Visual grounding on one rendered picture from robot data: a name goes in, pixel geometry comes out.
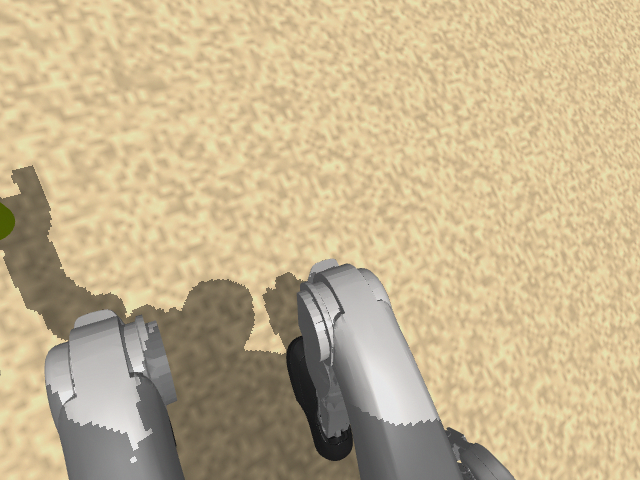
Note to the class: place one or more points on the can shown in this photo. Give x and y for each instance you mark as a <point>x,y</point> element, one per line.
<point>7,221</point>

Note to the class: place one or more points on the right robot hand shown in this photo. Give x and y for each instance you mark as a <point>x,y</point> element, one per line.
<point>477,463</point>

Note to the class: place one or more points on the right robot foot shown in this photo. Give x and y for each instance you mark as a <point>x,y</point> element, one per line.
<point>333,448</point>

